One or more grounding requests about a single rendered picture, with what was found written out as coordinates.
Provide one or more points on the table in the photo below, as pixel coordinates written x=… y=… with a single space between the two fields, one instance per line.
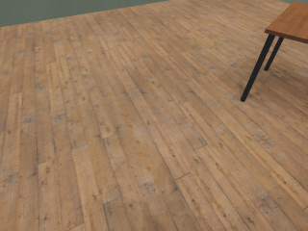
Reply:
x=291 y=24

